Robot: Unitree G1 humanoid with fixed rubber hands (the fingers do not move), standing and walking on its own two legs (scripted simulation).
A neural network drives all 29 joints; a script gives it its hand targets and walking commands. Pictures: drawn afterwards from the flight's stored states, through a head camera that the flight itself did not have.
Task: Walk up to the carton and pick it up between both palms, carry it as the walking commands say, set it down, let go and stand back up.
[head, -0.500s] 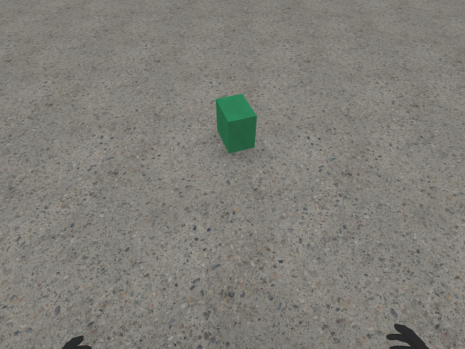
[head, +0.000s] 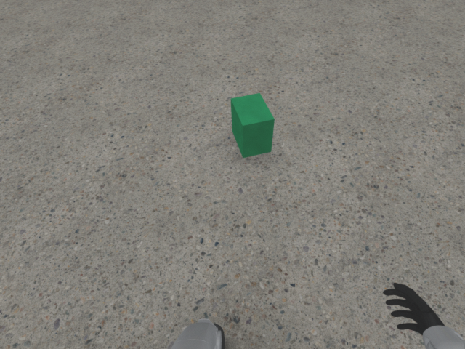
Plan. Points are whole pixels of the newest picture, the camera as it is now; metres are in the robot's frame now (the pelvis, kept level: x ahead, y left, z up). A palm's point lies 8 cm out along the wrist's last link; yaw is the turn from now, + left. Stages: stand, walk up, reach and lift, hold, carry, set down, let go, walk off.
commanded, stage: walk up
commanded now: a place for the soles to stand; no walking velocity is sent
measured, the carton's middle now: (251, 125) +1.34 -0.03 -0.64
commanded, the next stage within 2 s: none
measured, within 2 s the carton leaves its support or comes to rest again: neither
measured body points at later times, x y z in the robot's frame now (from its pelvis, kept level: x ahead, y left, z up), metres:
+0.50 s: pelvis +0.22 -0.02 -0.01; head +0.22 -0.04 +0.44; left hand +0.36 +0.32 -0.06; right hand +0.27 -0.37 -0.11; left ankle +0.17 +0.10 -0.71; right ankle +0.30 -0.14 -0.73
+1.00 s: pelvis +0.43 +0.01 +0.00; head +0.44 +0.03 +0.45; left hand +0.52 +0.34 -0.10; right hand +0.51 -0.34 -0.06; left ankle +0.44 +0.13 -0.73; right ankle +0.47 -0.14 -0.69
